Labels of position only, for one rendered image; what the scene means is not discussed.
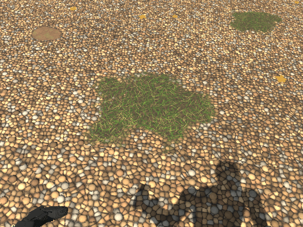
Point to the robot left hand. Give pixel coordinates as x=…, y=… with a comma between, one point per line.
x=41, y=215

